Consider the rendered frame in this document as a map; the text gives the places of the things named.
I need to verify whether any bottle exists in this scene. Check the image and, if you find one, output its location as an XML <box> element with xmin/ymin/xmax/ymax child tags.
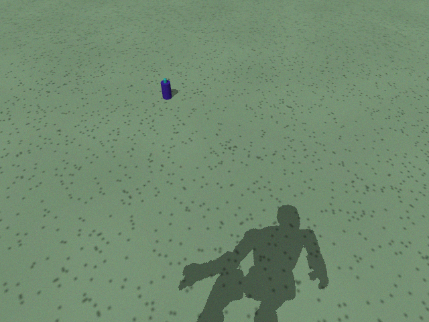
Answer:
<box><xmin>161</xmin><ymin>78</ymin><xmax>172</xmax><ymax>100</ymax></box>

